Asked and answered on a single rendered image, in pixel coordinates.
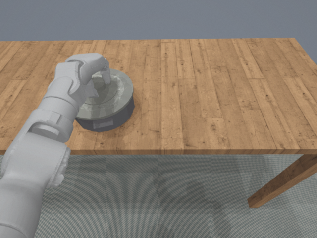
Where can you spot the robot left upper arm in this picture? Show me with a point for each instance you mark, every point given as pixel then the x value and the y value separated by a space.
pixel 38 162

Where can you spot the knob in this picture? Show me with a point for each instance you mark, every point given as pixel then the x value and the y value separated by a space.
pixel 99 84

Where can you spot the pot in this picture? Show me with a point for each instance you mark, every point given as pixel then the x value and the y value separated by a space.
pixel 109 123

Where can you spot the left robot forearm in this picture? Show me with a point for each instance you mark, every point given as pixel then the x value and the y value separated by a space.
pixel 59 107

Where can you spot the robot left hand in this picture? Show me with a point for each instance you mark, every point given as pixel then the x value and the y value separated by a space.
pixel 97 62

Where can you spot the lid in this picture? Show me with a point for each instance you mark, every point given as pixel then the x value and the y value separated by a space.
pixel 113 99

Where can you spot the table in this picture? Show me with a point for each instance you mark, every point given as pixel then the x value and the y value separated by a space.
pixel 191 97

